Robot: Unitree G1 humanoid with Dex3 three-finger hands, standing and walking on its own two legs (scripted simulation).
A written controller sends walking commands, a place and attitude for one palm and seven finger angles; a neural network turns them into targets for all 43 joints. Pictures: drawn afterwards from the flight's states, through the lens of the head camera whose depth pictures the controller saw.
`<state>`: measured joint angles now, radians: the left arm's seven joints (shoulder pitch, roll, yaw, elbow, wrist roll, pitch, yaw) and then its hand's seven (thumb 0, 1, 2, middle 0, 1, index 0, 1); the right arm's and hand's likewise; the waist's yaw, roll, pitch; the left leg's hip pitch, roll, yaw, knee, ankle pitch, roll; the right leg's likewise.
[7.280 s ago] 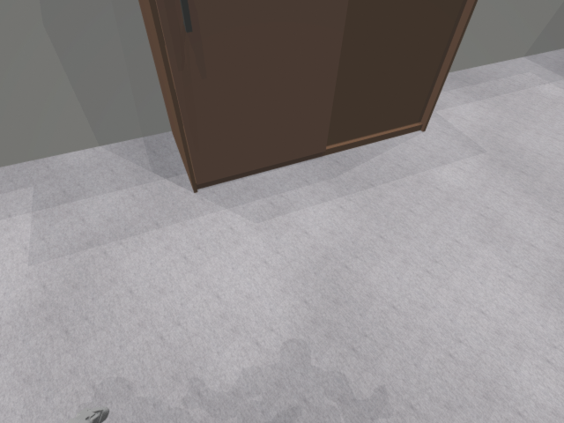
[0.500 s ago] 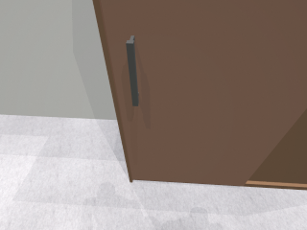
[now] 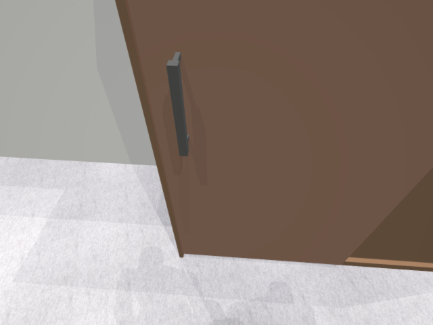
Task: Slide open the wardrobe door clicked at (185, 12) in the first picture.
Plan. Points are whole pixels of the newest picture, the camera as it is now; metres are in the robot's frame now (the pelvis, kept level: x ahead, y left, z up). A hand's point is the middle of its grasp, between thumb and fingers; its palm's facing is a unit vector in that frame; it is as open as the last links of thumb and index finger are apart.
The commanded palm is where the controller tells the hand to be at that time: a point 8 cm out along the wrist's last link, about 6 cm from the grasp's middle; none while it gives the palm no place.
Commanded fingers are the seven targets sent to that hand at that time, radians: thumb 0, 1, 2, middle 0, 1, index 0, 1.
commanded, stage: come to a stop and stand still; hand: left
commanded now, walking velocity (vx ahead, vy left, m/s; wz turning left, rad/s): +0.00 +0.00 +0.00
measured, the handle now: (181, 109) +0.52 +0.11 +0.13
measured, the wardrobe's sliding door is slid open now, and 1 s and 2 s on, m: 0.00 0.00 0.00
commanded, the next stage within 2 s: look again from close up in 0.24 s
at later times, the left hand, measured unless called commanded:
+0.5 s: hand out of the picture +0.05 +0.19 -0.17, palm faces -0.01 -0.97 -0.24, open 7.4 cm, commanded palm none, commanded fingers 0.00 0.90 0.90 -0.20 -0.30 -0.20 -0.30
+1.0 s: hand out of the picture +0.08 +0.20 -0.16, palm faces -0.01 -0.96 -0.27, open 7.4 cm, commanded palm none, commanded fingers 0.00 0.90 0.90 -0.20 -0.30 -0.20 -0.30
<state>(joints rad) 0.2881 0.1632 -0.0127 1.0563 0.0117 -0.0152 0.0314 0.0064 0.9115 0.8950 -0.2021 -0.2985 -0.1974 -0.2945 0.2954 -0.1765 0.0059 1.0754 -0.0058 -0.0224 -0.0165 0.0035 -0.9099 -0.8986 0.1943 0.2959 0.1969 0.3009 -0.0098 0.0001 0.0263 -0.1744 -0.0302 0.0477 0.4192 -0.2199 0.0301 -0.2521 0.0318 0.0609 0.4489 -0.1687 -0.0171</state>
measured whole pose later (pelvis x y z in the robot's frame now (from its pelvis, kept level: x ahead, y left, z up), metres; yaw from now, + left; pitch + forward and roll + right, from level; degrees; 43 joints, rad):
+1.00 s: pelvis +0.03 -0.01 +0.00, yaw +0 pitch -2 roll +1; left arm 0.19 0.25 -0.01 1.07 0.01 -0.02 0.01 0.00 0.90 0.89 -0.20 -0.30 -0.20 -0.29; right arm 0.21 -0.26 0.01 1.11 -0.01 -0.03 -0.01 0.00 -0.91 -0.90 0.20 0.30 0.20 0.30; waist -0.01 0.00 0.04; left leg -0.10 -0.01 0.03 0.36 -0.23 0.01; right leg -0.19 0.05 0.05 0.40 -0.18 -0.04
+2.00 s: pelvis +0.01 +0.01 -0.05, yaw +4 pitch +8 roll -2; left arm 0.33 0.35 0.30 -0.02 -0.38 -0.22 -0.44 0.01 0.14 0.57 -0.26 -0.79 -0.25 -0.78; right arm 0.30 -0.24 0.06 0.54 0.05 -0.27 -0.05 0.01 -0.90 -0.90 0.20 0.30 0.20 0.30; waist 0.01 0.03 -0.10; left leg -0.62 -0.03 -0.03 0.95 -0.47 0.05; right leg -0.63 0.03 -0.03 0.88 -0.39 0.00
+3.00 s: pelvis +0.02 +0.01 -0.01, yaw +4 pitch +1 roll -1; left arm -0.07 0.50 0.45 0.21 -0.37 0.06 -0.57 -0.01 -0.50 0.30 -0.30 -1.20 -0.30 -1.19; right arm 0.27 -0.29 0.07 0.57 0.08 -0.24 -0.08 0.01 -0.90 -0.90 0.20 0.30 0.20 0.30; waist 0.04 0.05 -0.05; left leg -0.30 -0.03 -0.03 0.63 -0.34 0.04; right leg -0.31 0.02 -0.02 0.58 -0.28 -0.01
